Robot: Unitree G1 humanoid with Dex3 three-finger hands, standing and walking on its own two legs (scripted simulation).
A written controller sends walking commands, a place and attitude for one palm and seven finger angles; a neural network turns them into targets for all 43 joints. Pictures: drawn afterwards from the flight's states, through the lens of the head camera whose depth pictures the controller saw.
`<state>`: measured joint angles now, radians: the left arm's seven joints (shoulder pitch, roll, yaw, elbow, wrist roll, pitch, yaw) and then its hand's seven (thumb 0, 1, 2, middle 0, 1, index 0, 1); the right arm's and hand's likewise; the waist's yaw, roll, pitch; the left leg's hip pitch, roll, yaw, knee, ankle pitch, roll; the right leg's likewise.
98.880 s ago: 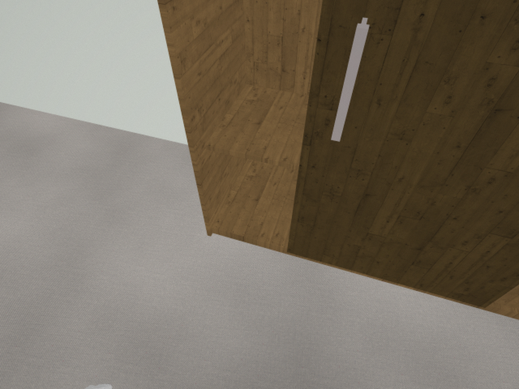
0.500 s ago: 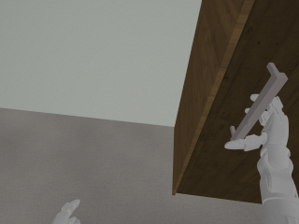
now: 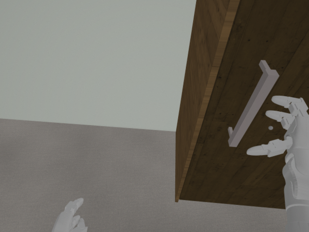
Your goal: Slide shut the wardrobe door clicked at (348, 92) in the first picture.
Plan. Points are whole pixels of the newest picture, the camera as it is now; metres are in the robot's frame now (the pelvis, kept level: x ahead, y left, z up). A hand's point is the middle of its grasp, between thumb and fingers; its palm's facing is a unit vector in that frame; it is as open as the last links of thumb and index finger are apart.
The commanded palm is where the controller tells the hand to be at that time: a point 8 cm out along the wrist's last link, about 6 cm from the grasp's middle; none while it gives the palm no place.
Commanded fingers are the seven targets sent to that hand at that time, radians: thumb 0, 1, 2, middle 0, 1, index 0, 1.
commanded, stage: slip the hand off the handle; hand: right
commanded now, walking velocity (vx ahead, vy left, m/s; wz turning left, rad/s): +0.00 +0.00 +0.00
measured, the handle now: (246, 109) +0.42 -0.22 +0.12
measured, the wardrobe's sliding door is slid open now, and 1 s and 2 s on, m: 0.00 0.00 0.00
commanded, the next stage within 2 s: draw the hand back to the body in 0.70 s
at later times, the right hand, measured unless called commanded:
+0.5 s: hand (289, 158) +0.27 -0.28 +0.12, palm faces +0.32 +0.93 -0.16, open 14.7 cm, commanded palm +0.23 -0.32 +0.13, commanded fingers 0.00 0.55 -0.20 0.25 1.15 0.25 1.15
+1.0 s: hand (296, 172) +0.24 -0.27 +0.12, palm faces +0.05 +1.00 -0.07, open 14.7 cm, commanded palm +0.19 -0.32 +0.14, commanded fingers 0.00 0.55 -0.20 0.25 1.15 0.25 1.15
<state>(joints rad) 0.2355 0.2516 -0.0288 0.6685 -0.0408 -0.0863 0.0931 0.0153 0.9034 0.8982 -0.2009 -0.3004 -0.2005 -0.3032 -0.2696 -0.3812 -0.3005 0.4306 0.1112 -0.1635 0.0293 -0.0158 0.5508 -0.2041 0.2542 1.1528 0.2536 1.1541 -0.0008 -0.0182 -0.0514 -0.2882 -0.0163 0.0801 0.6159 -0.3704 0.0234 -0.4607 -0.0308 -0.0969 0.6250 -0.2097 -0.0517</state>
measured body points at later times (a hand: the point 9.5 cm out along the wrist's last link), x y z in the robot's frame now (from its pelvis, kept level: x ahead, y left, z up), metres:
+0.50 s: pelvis -0.01 -0.01 +0.00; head -0.02 -0.01 +0.45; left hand +0.16 +0.23 -0.08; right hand +0.25 -0.33 +0.13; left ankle -0.03 +0.10 -0.72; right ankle +0.07 -0.09 -0.72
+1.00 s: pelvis -0.01 -0.01 +0.00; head -0.03 -0.01 +0.45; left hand +0.18 +0.22 -0.06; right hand +0.23 -0.32 +0.13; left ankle -0.03 +0.10 -0.72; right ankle +0.07 -0.09 -0.72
